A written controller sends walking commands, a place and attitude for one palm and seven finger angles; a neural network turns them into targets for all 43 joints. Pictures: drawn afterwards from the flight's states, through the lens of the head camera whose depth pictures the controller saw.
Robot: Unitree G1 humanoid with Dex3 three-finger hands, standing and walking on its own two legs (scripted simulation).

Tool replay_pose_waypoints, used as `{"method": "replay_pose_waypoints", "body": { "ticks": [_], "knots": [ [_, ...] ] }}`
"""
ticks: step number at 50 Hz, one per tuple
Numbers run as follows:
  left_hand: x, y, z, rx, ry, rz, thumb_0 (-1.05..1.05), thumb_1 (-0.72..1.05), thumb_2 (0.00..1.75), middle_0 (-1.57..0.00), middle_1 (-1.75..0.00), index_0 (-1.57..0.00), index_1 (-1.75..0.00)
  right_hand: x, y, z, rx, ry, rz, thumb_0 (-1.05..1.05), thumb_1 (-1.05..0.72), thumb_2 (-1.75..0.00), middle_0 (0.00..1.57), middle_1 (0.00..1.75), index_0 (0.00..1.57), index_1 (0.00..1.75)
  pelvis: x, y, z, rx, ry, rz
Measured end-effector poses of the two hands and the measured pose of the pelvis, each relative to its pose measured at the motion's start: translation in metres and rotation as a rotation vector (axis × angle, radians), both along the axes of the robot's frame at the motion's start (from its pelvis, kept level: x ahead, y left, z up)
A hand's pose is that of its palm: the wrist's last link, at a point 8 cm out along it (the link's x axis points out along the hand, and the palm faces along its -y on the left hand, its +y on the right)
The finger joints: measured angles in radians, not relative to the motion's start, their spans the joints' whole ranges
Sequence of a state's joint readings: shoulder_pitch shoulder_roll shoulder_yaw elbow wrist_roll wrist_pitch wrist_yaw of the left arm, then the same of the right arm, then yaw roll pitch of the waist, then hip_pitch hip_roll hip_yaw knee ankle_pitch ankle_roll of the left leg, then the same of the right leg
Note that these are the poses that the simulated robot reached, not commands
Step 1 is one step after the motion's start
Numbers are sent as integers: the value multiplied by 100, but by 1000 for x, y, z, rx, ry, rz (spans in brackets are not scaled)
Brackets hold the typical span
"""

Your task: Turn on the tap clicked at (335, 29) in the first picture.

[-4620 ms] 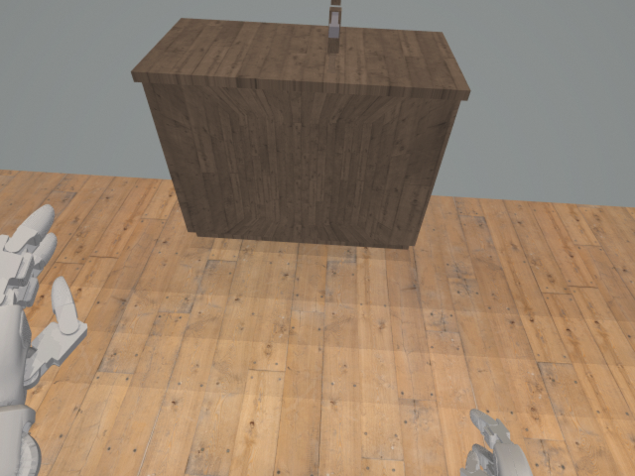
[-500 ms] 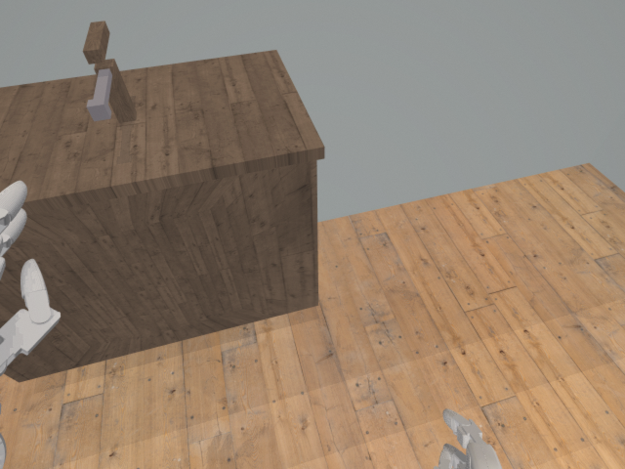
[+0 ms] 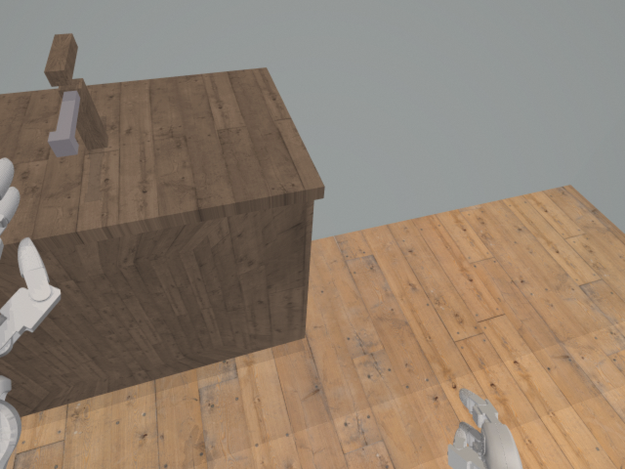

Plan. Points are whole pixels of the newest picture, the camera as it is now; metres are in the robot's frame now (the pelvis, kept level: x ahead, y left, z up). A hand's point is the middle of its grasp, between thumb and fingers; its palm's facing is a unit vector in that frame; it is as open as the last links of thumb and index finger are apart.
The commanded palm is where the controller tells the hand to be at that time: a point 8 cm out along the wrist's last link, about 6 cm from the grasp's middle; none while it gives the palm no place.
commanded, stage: take the last steps up to it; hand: left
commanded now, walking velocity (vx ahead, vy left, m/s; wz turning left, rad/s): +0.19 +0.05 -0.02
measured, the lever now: (63, 143) +0.51 +0.40 +0.12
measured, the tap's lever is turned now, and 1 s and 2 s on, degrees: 0 0 0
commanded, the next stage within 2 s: come to a stop and stand still in 0.20 s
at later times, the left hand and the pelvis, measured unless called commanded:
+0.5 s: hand (121, 229) +0.31 +0.22 +0.18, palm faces +0.37 -0.82 -0.44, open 7.4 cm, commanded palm +0.25 +0.27 +0.18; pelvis +0.09 -0.01 +0.00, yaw +0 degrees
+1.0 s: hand (121, 249) +0.29 +0.22 +0.17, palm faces +0.40 -0.84 -0.37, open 7.4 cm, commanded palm +0.24 +0.25 +0.18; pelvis +0.08 -0.03 +0.01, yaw +0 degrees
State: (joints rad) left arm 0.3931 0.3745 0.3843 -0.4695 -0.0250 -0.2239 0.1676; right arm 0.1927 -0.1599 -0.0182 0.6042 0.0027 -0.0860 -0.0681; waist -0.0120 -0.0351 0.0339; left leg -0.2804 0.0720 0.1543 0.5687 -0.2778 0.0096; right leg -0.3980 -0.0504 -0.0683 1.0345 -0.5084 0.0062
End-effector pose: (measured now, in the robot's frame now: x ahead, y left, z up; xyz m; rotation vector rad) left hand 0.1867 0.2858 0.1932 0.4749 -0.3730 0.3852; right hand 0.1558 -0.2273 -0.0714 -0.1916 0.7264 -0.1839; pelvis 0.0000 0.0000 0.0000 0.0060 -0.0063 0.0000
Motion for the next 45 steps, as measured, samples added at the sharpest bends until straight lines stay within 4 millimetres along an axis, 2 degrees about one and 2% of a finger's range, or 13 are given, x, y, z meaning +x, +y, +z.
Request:
{"method": "replay_pose_waypoints", "body": {
  "ticks": [3, 6, 10, 13, 19, 23, 27, 31, 35, 38, 42, 45],
  "knots": [
    [13, -12, 5, 12, 30, -36, 2, 89, 90, -21, -31, -21, -30, 9, 17, -3, 61, 4, 21, 1, -90, -90, 20, 30, 20, 30, 13, -2, 4, -6, 11, -10],
    [22, -24, 10, 60, 65, -56, 2, 89, 90, -21, -31, -21, -30, 17, 24, -12, 105, 24, 39, 1, -90, -90, 21, 30, 20, 30, 28, -7, 5, -7, 12, -12],
    [35, -32, 10, 134, 87, -18, 1, 88, 90, -22, -31, -22, -30, 31, 16, -36, 132, 67, 55, 1, -90, -90, 21, 30, 20, 30, 47, -19, -6, -7, -1, 4],
    [46, -32, 4, 96, 96, 16, 1, 88, 90, -22, -31, -22, -30, 40, 1, -45, 112, 125, 64, 1, -90, -90, 21, 30, 20, 30, 56, -22, -6, 3, -8, 9],
    [66, -34, -2, 41, 134, 19, 1, 88, 90, -22, -31, -22, -30, 62, -31, -25, 18, 140, 35, 1, -90, -90, 21, 30, 20, 30, 76, -22, 6, 26, 1, 10],
    [76, -33, 0, 38, 114, -19, 1, 88, 90, -22, -31, -22, -30, 81, -42, -7, -54, 86, 17, 1, -90, -90, 20, 30, 20, 30, 87, -15, 6, 17, -3, 6],
    [87, -20, 1, 45, 59, -45, 1, 88, 90, -22, -31, -22, -30, 100, -37, 2, -87, 28, -15, 1, -90, -90, 20, 30, 19, 30, 98, -5, -1, -1, -15, -8],
    [96, -10, 3, 39, 48, -27, 1, 88, 90, -22, -31, -22, -30, 111, -17, 10, -51, -9, 27, 1, -91, -90, 20, 30, 19, 30, 99, -6, 3, 1, -4, -6],
    [91, -20, 5, 37, 64, -26, 2, 89, 90, -21, -31, -21, -30, 114, 2, 8, 27, -37, 86, 1, -90, -90, 20, 30, 19, 30, 96, -14, 4, -3, -2, -11],
    [83, -33, 3, 31, 99, -33, 2, 89, 90, -21, -31, -21, -30, 109, 8, 1, 73, -32, 106, 1, -90, -90, 20, 30, 20, 30, 91, -21, 4, -19, -9, -9],
    [71, -43, -2, -4, 136, -26, 1, 89, 90, -21, -31, -22, -30, 97, 3, -9, 88, -1, 97, 1, -90, -90, 21, 30, 20, 30, 87, -26, 3, -24, -2, -9],
    [66, -41, -8, -28, 149, -10, 1, 88, 90, -22, -31, -22, -30, 84, -7, -15, 62, 37, 76, 1, -90, -90, 21, 30, 20, 30, 85, -26, 2, -25, 0, -7]
  ]
}}
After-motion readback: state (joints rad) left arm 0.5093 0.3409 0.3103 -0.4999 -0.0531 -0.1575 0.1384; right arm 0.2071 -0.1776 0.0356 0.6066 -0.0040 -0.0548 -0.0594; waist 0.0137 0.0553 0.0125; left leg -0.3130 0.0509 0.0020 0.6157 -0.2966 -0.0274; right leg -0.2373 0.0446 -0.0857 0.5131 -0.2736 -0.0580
